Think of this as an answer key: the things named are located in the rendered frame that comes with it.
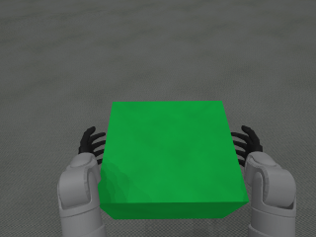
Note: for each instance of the robot left hand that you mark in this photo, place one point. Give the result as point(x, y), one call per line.
point(86, 145)

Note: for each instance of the carton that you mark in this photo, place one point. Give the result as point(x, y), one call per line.
point(170, 160)

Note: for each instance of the robot right hand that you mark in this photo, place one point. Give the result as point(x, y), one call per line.
point(253, 143)

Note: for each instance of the left robot forearm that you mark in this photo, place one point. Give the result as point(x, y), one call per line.
point(78, 198)

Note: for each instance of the right robot forearm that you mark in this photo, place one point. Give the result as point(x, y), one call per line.
point(273, 198)

